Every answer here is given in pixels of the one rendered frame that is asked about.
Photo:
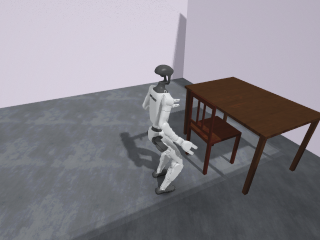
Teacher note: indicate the right robot upper arm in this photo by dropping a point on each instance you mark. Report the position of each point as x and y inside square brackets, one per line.
[167, 103]

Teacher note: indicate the table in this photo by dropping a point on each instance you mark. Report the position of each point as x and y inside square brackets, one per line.
[264, 113]

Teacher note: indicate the right robot hand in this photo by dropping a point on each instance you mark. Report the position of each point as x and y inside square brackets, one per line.
[187, 146]

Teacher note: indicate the left robot hand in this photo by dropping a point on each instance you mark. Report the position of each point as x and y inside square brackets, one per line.
[176, 105]

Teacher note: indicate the chair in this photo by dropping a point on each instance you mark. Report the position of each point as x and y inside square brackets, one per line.
[212, 130]

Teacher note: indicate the robot right forearm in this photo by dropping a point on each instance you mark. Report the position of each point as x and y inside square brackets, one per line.
[169, 132]

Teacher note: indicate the robot left shin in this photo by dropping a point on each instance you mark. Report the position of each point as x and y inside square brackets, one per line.
[163, 161]

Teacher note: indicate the humanoid robot head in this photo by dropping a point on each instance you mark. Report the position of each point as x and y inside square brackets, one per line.
[163, 70]

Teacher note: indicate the left robot upper arm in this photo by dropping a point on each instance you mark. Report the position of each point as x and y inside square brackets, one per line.
[146, 103]

